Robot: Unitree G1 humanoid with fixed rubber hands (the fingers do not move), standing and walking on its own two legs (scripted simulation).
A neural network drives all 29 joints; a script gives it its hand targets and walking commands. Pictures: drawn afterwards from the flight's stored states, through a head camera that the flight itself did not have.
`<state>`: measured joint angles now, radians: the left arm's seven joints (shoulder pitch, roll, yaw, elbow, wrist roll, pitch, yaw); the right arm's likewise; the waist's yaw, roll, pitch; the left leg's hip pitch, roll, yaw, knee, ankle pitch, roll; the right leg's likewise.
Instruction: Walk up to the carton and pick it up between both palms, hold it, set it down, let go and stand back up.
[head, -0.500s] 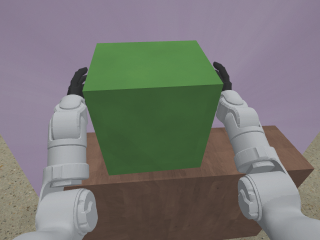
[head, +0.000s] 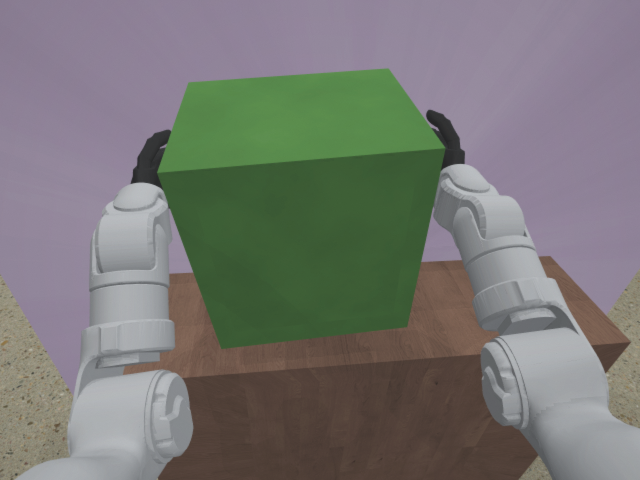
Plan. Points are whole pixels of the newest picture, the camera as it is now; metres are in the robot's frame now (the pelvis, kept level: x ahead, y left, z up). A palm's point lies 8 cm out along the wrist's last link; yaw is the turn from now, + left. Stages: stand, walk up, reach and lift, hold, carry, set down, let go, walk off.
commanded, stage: hold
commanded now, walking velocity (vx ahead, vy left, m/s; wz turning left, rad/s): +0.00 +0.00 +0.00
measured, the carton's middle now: (303, 211) +0.40 +0.00 +0.20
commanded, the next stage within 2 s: none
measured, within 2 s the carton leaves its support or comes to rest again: neither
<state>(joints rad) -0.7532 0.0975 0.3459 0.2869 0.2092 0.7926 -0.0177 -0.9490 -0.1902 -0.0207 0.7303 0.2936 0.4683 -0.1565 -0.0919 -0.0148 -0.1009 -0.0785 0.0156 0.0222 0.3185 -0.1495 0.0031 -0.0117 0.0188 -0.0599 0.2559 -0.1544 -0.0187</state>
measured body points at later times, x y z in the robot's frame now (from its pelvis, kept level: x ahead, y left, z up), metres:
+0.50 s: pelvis -0.01 +0.00 +0.00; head -0.09 +0.01 +0.44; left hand +0.37 +0.18 +0.27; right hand +0.38 -0.17 +0.30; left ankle +0.02 +0.11 -0.75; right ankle +0.00 -0.10 -0.75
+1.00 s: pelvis +0.00 +0.00 +0.00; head -0.08 +0.01 +0.44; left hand +0.38 +0.18 +0.26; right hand +0.39 -0.17 +0.29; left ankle +0.02 +0.11 -0.75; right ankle +0.00 -0.10 -0.75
